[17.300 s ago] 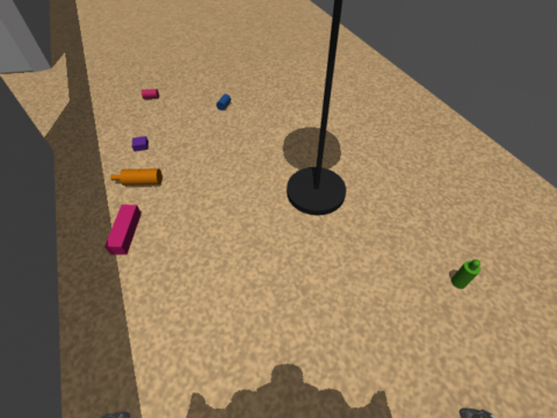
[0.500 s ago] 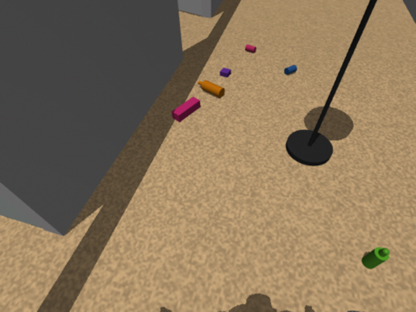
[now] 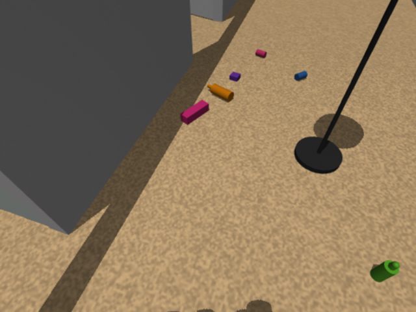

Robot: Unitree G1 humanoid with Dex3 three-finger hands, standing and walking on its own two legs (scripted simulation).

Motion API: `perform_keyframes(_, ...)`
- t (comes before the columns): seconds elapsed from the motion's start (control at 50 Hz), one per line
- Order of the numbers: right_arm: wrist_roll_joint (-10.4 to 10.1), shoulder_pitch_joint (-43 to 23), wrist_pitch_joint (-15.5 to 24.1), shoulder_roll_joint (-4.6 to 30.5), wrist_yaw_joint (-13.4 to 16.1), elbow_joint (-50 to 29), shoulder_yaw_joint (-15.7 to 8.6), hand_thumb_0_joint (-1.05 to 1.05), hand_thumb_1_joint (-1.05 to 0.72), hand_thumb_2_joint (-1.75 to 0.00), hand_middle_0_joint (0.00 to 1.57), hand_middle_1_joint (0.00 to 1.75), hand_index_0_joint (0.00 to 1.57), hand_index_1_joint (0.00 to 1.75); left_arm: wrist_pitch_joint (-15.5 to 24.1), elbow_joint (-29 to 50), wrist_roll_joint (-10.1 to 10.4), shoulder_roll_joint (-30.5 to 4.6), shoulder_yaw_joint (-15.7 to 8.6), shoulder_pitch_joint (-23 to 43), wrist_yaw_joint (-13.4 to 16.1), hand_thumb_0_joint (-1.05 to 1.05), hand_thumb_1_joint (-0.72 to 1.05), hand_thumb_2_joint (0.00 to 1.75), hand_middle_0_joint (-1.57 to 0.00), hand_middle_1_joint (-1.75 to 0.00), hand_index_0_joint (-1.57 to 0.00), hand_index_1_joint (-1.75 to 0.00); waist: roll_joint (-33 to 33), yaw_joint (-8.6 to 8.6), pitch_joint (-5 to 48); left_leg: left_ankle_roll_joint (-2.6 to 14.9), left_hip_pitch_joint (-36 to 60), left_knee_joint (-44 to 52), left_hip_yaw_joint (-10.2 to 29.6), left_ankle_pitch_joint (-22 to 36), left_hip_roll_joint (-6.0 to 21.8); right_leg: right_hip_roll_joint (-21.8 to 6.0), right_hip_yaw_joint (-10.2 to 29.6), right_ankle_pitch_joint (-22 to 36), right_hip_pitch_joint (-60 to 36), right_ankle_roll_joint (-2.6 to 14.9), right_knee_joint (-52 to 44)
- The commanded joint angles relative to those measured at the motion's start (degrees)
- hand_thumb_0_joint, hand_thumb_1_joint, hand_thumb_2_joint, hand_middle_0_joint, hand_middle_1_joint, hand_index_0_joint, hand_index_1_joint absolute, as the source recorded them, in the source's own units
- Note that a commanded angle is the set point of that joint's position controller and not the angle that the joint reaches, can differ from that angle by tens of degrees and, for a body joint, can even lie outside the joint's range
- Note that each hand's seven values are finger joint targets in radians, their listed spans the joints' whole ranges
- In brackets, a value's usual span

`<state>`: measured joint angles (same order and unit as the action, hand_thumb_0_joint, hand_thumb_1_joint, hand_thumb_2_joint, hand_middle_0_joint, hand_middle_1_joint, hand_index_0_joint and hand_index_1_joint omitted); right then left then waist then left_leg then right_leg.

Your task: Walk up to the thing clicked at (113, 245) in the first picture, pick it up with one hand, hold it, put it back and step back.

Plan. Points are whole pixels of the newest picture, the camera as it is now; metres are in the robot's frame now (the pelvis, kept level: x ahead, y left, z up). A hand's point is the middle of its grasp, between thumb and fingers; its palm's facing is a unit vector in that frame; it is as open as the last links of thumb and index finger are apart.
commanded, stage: walk up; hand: left
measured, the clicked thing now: (195, 112) +1.53 +0.17 -0.75
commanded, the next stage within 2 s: none
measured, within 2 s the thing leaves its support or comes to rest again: neither
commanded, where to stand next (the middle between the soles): +1.07 -0.09 m, yaw -4 degrees
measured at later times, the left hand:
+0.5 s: hand (102, 244) +0.28 +0.30 -0.14, palm faces -0.13 -0.93 -0.35, open 7.4 cm
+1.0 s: hand (138, 178) +0.49 +0.25 -0.16, palm faces -0.07 -0.93 -0.35, open 7.4 cm
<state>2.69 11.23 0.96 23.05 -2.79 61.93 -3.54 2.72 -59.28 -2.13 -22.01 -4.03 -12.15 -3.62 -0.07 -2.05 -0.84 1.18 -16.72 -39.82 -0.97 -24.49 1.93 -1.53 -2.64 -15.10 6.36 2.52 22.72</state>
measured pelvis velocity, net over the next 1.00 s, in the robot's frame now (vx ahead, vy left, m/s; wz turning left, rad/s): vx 0.44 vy -0.02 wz -0.07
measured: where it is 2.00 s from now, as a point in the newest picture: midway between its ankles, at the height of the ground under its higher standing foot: (229, 192)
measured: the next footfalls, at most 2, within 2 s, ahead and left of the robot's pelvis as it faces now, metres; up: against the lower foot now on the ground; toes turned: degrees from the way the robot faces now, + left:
left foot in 0.12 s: +0.14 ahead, +0.16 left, +0.00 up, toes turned +3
right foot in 0.56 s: +0.38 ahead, -0.14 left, +0.00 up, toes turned -10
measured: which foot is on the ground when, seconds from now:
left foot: up 0.00-0.10, down 0.12-0.60, up 0.62-1.00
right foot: down 0.00-0.12, up 0.14-0.54, down 0.56-1.00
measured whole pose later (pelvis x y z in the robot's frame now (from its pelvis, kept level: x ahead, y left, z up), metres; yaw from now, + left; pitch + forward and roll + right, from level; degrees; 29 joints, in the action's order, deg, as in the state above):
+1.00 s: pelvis +0.44 -0.02 -0.02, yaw -4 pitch -1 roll -2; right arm 1.4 13.7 2.8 24.5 -4.9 50.3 -4.6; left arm 4.8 -50.0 -0.7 -24.2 -3.1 -18.6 -3.5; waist -0.8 -2.6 -4.3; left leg 0.7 -26.8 -34.7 -1.3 -6.8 5.6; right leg -0.1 -6.0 -23.1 2.7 0.3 27.2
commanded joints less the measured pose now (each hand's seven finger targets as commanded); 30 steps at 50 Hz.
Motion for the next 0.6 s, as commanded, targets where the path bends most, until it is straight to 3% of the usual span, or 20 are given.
perform_keyframes(0.0, -0.1, -7.5, 3.2, 11.0, -1.1, -8.4, -3.4, 0.0, -0.9, -0.9, 0.2, 0.3, 0.2, 0.3, 0.8, 5.5, -0.3, -17.2, -4.5, 1.3, 0.8, 0.0, 0.9, 0.9, -0.2, -0.3, -0.2, -0.3, 7.5, -1.53, -3.7, -0.13, -11.7, 1.2, 2.2, -2.6, 3.5, -14.0, 17.3, -20.1, -3.6, 9.26, -13.1)
perform_keyframes(0.04, -0.6, -1.2, 3.2, 11.2, -1.4, -7.5, -4.2, 0.0, -0.9, -0.9, 0.2, 0.3, 0.2, 0.3, 0.4, 8.1, -0.3, -17.6, -4.3, 6.7, 0.2, 0.0, 0.9, 0.9, -0.2, -0.3, -0.2, -0.3, 11.1, 2.48, -4.1, 0.03, 0.4, 6.9, 0.0, 2.1, 2.6, -11.8, 13.0, -20.9, 7.4, 7.38, -10.8)
perform_keyframes(0.06, -0.6, 5.0, 3.2, 11.1, -1.1, -5.9, -4.9, 0.0, -0.9, -0.9, 0.2, 0.3, 0.2, 0.3, 0.2, 9.3, -0.1, -17.1, -4.0, 10.1, 0.0, 0.0, 0.9, 0.9, -0.2, -0.3, -0.2, -0.3, 9.5, 6.38, -3.3, -0.51, 10.1, 10.6, -1.8, 9.9, 1.7, -9.8, 9.1, -22.0, 14.8, 5.85, -5.9)
perform_keyframes(0.08, -0.6, 10.8, 3.3, 12.4, -0.5, -4.1, -5.9, 0.0, -0.9, -0.9, 0.2, 0.3, 0.2, 0.3, 0.0, 10.0, 0.0, -14.8, -3.3, 10.1, -0.1, 0.0, 0.9, 0.9, -0.2, -0.3, -0.2, -0.3, 3.6, 8.89, -0.9, -0.97, 21.8, 11.7, -2.5, 12.7, 0.3, -6.3, 4.7, -20.8, 22.8, 4.34, 3.0)
perform_keyframes(0.1, -0.2, 18.7, 3.5, 15.9, 0.5, -1.9, -7.5, 0.0, -0.9, -0.9, 0.2, 0.3, 0.2, 0.3, -0.3, 10.1, 0.0, -10.9, -2.1, 7.9, -0.2, 0.0, 0.9, 0.9, -0.2, -0.3, -0.2, -0.3, -11.0, 12.58, 2.7, -0.69, 31.2, 16.8, 4.3, 5.1, 3.4, -0.3, 0.3, -21.5, 30.2, 2.64, 22.0)
perform_keyframes(0.12, 0.9, 21.6, 3.9, 21.0, 1.2, -2.7, -8.4, 0.0, -0.9, -0.9, 0.2, 0.3, 0.2, 0.3, -0.3, 10.5, 0.5, -7.0, -0.9, 4.5, 0.2, 0.0, 0.9, 0.9, -0.2, -0.3, -0.2, -0.3, -21.5, 12.8, 3.0, 1.96, 30.6, 27.2, 29.2, -16.4, 16.1, 8.2, 5.4, -21.5, 39.6, 0.9, 39.1)
perform_keyframes(0.14, 0.0, 10.7, 4.2, 21.7, 1.3, -7.0, -8.0, 0.0, -0.9, -0.9, 0.2, 0.3, 0.2, 0.3, -0.7, 9.5, 0.8, -11.8, -1.9, 2.8, 0.7, 0.0, 0.9, 0.9, -0.2, -0.3, -0.2, -0.3, -11.6, 8.39, 0.2, 5.94, 18.8, 34.3, 39.9, -27.0, 21.9, 5.2, 11.7, -15.9, 36.0, 0.96, 43.4)
perform_keyframes(0.16, -0.8, 5.1, 4.3, 21.4, 1.1, -9.2, -7.5, 0.0, -0.9, -0.9, 0.2, 0.3, 0.2, 0.3, -0.7, 8.8, 1.0, -14.2, -2.1, 0.3, 0.8, 0.0, 0.9, 0.9, -0.2, -0.3, -0.2, -0.3, -9.1, 4.98, -3.5, 9.37, 12.4, 35.3, 37.8, -28.7, 23.2, 0.6, 13.5, -12.0, 33.1, 1.4, 42.4)
perform_keyframes(0.18, -1.3, 1.1, 4.4, 19.9, 1.0, -10.2, -6.5, 0.0, -0.9, -0.9, 0.2, 0.3, 0.2, 0.3, -0.4, 8.0, 1.5, -15.1, -1.9, -0.2, 0.7, 0.0, 0.9, 0.9, -0.2, -0.3, -0.2, -0.3, -7.0, 3.05, -5.5, 10.85, 10.9, 33.4, 31.7, -23.7, 21.6, -1.3, 12.7, -9.1, 33.0, 0.62, 41.9)
perform_keyframes(0.22, -1.3, -1.3, 4.9, 15.6, 0.9, -11.8, -5.0, 0.0, -0.9, -0.9, 0.2, 0.3, 0.2, 0.3, -0.2, 5.1, 1.8, -15.8, -2.6, -3.5, 0.0, 0.0, 0.9, 0.9, -0.2, -0.3, -0.2, -0.3, -7.7, 1.13, -7.5, 8.31, 7.6, 32.4, 18.9, -14.8, 15.7, -3.0, 11.0, -3.5, 28.9, -0.77, 37.3)
perform_keyframes(0.24, -1.5, 0.2, 5.2, 15.2, 0.8, -11.8, -5.0, 0.0, -0.9, -0.9, 0.2, 0.3, 0.2, 0.3, -0.1, 4.8, 1.7, -15.8, -2.7, -3.6, -0.3, 0.0, 0.9, 0.9, -0.2, -0.3, -0.2, -0.3, -8.1, 2.08, -7.6, 7.91, 7.5, 32.6, 15.7, -11.0, 14.5, -3.1, 9.8, -1.6, 28.1, -1.37, 35.2)
perform_keyframes(0.32, -1.8, 2.0, 5.8, 15.6, 0.8, -12.1, -4.7, 0.0, -0.9, -0.9, 0.2, 0.3, 0.2, 0.3, -0.3, 7.0, 1.5, -14.4, -2.3, -1.2, -1.6, 0.0, 0.9, 0.9, -0.2, -0.3, -0.2, -0.3, -8.2, 2.05, -9.4, 9.57, 6.9, 34.3, 8.8, -4.9, 14.2, -4.1, 6.6, 2.5, 27.0, -3.7, 26.0)
perform_keyframes(0.42, -2.0, 3.8, 5.6, 16.2, 0.5, -13.1, -5.1, 0.0, -0.9, -0.9, 0.2, 0.3, 0.2, 0.3, 0.0, 10.0, 1.1, -12.9, -2.2, 5.2, -2.5, 0.0, 0.9, 0.9, -0.2, -0.3, -0.2, -0.3, -6.9, 3.16, -8.1, 8.99, 7.8, 31.5, 2.2, 1.2, 12.6, -5.4, 2.7, 8.3, 21.4, -2.6, 14.3)
perform_keyframes(0.44, -1.9, 5.1, 5.4, 15.8, 0.6, -13.0, -4.9, 0.0, -0.9, -0.9, 0.2, 0.3, 0.2, 0.3, 0.2, 10.4, 1.1, -12.4, -2.0, 6.9, -2.5, 0.0, 0.9, 0.9, -0.2, -0.3, -0.2, -0.3, -5.7, 4.05, -7.5, 8.78, 9.0, 30.1, 1.5, 4.9, 11.9, -4.6, 1.4, 8.4, 20.5, -2.08, 12.5)
perform_keyframes(0.48, -1.9, 6.4, 4.9, 16.0, 0.8, -13.2, -5.0, 0.0, -0.9, -0.9, 0.2, 0.3, 0.2, 0.3, 0.6, 10.6, 1.1, -11.5, -2.1, 7.5, -2.2, 0.0, 0.9, 0.9, -0.2, -0.3, -0.2, -0.3, -5.7, 4.16, -4.8, 8.35, 12.2, 24.8, 0.7, 18.0, 12.3, -2.9, -1.0, 7.7, 17.4, -1.07, 10.5)
perform_keyframes(0.5, -1.9, 6.5, 4.5, 16.3, 1.0, -13.4, -5.0, 0.0, -0.9, -0.9, 0.2, 0.3, 0.2, 0.3, 0.7, 10.6, 1.1, -11.6, -2.1, 6.7, -2.0, 0.0, 0.9, 0.9, -0.2, -0.3, -0.2, -0.3, -5.5, 3.8, -3.2, 8.2, 14.1, 21.3, 0.2, 23.8, 12.3, -2.0, -2.2, 6.1, 15.6, -0.53, 9.4)
perform_keyframes(0.52, -2.0, 6.5, 4.3, 15.8, 1.3, -13.9, -4.9, 0.0, -0.9, -0.9, 0.2, 0.3, 0.2, 0.3, 0.9, 9.5, 1.2, -12.0, -2.5, 3.5, -1.6, 0.0, 0.9, 0.9, -0.2, -0.3, -0.2, -0.3, -3.1, 1.75, -1.3, 7.28, 12.6, 15.2, -0.4, 29.0, 12.0, -1.1, -2.1, 6.6, 9.2, -0.09, 8.2)
perform_keyframes(0.54, -1.9, 6.8, 4.0, 14.5, 1.4, -14.3, -4.2, 0.0, -0.9, -0.9, 0.2, 0.3, 0.2, 0.3, 1.2, 7.9, 1.2, -13.5, -3.3, -2.7, -0.9, 0.0, 0.9, 0.9, -0.2, -0.3, -0.2, -0.3, 1.6, -1.56, 2.9, 5.87, 10.4, 3.8, -3.3, 32.5, 9.2, 0.5, -3.0, 5.7, -0.3, 0.86, 6.0)
perform_keyframes(0.56, -1.9, 9.7, 3.9, 11.6, 1.4, -14.5, -3.0, 0.0, -0.9, -0.9, 0.2, 0.3, 0.2, 0.3, 1.7, 6.1, 1.0, -16.6, -4.7, -10.7, -0.1, 0.0, 0.9, 0.9, -0.2, -0.3, -0.2, -0.3, 9.0, -4.58, 8.7, 4.15, 3.0, -11.0, -4.8, 25.0, 6.1, -1.5, 0.6, 1.3, -12.8, 1.66, 4.9)
perform_keyframes(0.58, -2.8, 11.8, 4.0, 7.5, 1.2, -16.4, -1.5, 0.0, -0.9, -0.9, 0.2, 0.3, 0.2, 0.3, 2.1, 6.1, 1.0, -22.0, -6.2, -15.6, 0.8, 0.0, 0.9, 0.9, -0.2, -0.3, -0.2, -0.3, 21.7, -5.54, 12.0, 1.34, -12.0, -24.0, -5.3, 0.6, -2.2, -16.4, 26.2, -7.3, -22.6, 6.09, -0.9)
